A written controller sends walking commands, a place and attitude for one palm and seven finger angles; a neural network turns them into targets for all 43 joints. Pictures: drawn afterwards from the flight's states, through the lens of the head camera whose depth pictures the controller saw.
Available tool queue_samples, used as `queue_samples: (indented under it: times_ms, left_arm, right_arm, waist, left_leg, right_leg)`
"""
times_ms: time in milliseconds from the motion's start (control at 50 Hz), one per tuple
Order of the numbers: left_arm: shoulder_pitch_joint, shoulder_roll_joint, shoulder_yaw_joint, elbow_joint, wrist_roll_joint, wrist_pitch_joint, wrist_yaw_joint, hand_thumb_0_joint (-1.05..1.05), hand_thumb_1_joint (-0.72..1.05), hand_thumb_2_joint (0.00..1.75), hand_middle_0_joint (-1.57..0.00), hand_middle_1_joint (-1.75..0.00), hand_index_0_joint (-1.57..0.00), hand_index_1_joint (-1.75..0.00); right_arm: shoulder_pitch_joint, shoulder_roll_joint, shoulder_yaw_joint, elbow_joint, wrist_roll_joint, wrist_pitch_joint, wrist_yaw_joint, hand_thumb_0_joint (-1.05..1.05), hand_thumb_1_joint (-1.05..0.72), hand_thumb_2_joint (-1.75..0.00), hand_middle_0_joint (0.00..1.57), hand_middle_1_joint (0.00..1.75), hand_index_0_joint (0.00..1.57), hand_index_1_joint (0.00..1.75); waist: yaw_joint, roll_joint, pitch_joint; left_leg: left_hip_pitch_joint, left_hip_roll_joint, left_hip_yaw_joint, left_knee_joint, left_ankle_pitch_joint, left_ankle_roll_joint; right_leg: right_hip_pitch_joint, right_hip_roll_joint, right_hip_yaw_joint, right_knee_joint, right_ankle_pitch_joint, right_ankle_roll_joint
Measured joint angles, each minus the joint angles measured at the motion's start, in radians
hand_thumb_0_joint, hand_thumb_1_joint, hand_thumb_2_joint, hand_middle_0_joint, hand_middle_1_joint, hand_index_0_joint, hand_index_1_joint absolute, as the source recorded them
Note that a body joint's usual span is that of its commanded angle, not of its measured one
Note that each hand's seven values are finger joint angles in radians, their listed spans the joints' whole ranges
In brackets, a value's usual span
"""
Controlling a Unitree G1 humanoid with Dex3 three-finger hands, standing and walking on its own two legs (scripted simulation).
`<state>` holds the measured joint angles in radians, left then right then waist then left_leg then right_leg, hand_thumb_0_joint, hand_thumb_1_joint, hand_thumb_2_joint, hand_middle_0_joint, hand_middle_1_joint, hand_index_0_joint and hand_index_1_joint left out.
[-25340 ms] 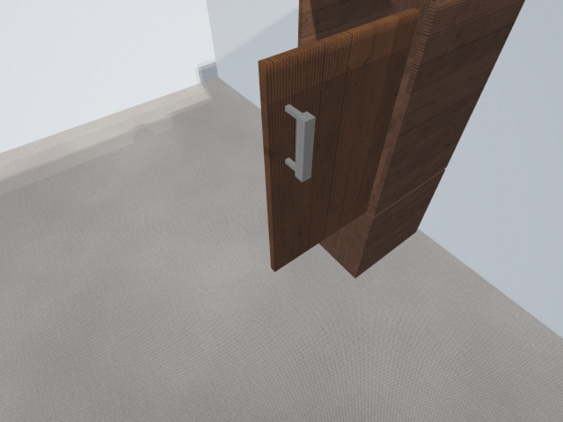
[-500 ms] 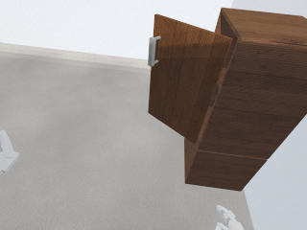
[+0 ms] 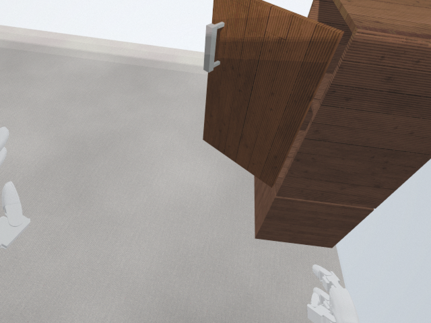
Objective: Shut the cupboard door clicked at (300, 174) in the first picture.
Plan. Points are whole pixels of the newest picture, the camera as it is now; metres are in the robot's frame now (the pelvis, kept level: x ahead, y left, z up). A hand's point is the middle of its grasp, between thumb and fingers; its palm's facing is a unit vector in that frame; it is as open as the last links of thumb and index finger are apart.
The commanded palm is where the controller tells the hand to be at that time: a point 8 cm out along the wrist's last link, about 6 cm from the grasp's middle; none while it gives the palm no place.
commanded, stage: stop stepping back and stand still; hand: left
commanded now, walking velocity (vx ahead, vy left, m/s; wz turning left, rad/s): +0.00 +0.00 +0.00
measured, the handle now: (214, 47) +0.84 +0.04 +0.10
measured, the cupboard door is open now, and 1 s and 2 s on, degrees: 54 54 54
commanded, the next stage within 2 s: let the arm hang, fingers relaxed in 0.04 s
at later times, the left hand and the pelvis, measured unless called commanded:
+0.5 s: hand out of the picture -0.05 +0.18 -0.18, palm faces +0.03 -0.99 -0.15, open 7.1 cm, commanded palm none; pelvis -0.05 +0.01 +0.00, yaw +1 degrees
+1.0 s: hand out of the picture -0.08 +0.16 -0.17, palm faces +0.05 -0.98 -0.17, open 7.3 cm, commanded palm none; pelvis -0.06 +0.00 +0.00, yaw +1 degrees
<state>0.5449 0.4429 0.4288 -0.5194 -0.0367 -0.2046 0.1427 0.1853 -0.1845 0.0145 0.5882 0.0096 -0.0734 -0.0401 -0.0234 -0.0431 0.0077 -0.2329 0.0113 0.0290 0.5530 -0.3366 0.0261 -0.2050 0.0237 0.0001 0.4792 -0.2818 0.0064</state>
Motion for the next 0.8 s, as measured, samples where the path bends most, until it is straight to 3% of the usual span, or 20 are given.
queue_samples:
  times_ms: [140,160,240,300,420,500,600,800]
  left_arm:
    - [0.063,0.032,0.016,-0.008,-0.013,-0.003,-0.008,0.02,0.89,0.90,-0.21,-0.31,-0.22,-0.30]
    - [0.029,0.033,-0.014,0.047,-0.001,-0.010,-0.016,0.02,0.89,0.90,-0.21,-0.31,-0.22,-0.30]
    - [-0.192,-0.033,-0.225,0.520,0.048,0.124,-0.090,0.01,0.90,0.90,-0.20,-0.30,-0.21,-0.30]
    - [-0.275,-0.110,-0.328,0.898,0.065,0.217,-0.119,0.01,0.91,0.90,-0.20,-0.30,-0.20,-0.30]
    - [-0.258,-0.244,-0.443,1.343,0.066,0.271,-0.137,0.02,0.91,0.90,-0.20,-0.30,-0.20,-0.30]
    - [-0.214,-0.255,-0.422,1.490,0.063,0.263,-0.121,0.01,0.98,0.90,-0.20,-0.30,-0.21,-0.30]
    - [-0.157,-0.257,-0.420,1.600,0.061,0.246,-0.125,0.01,0.96,0.90,-0.20,-0.30,-0.21,-0.30]
    - [-0.139,-0.280,-0.415,1.679,0.057,0.222,-0.109,0.01,0.92,0.90,-0.20,-0.30,-0.20,-0.30]
  right_arm:
    - [-0.002,0.008,0.004,-0.017,0.004,0.026,-0.011,0.01,-0.91,-0.90,0.20,0.30,0.20,0.29]
    - [-0.002,-0.004,-0.002,0.002,0.010,0.007,0.002,0.01,-0.91,-0.90,0.20,0.30,0.20,0.29]
    - [-0.039,-0.087,-0.017,0.126,-0.010,0.011,0.050,0.01,-0.91,-0.90,0.20,0.30,0.20,0.30]
    - [-0.061,-0.104,-0.014,0.191,-0.028,0.041,0.056,0.01,-0.91,-0.90,0.20,0.30,0.20,0.30]
    - [-0.010,-0.071,-0.002,0.286,-0.040,0.075,0.048,0.01,-0.91,-0.90,0.20,0.30,0.20,0.29]
    - [0.062,-0.036,-0.001,0.371,-0.038,0.093,0.035,0.01,-0.91,-0.90,0.20,0.30,0.20,0.29]
    - [0.136,-0.005,-0.009,0.451,-0.032,0.103,0.022,0.01,-0.91,-0.90,0.20,0.30,0.20,0.29]
    - [0.172,0.046,-0.013,0.508,-0.027,0.092,0.014,0.01,-0.91,-0.90,0.20,0.30,0.20,0.29]
  waist:
    - [0.009,0.003,-0.006]
    - [0.015,0.014,-0.011]
    - [0.043,0.073,-0.043]
    - [0.029,0.081,-0.035]
    - [0.007,0.010,0.018]
    - [0.024,-0.019,0.037]
    - [0.037,-0.002,0.046]
    - [0.025,0.049,0.029]
  left_leg:
    - [-0.004,-0.005,0.009,-0.017,0.012,0.005]
    - [-0.020,-0.009,0.004,-0.004,0.017,0.005]
    - [-0.073,-0.043,-0.002,0.039,0.014,0.025]
    - [-0.073,-0.057,0.007,0.045,0.023,0.035]
    - [-0.031,-0.050,0.014,-0.007,0.065,0.027]
    - [-0.020,-0.038,-0.002,-0.042,0.092,0.020]
    - [-0.012,-0.036,-0.012,-0.074,0.117,0.019]
    - [-0.007,-0.038,-0.003,-0.088,0.131,0.020]
  right_leg:
    - [-0.006,-0.005,0.009,-0.014,0.006,0.005]
    - [-0.020,-0.009,0.001,-0.001,0.009,0.005]
    - [-0.079,-0.044,-0.007,0.073,-0.023,0.018]
    - [-0.094,-0.058,0.001,0.107,-0.026,0.030]
    - [-0.061,-0.051,0.009,0.067,0.013,0.021]
    - [-0.032,-0.038,-0.007,0.003,0.052,0.011]
    - [-0.013,-0.036,-0.017,-0.047,0.084,0.008]
    - [-0.019,-0.038,-0.007,-0.045,0.091,0.009]
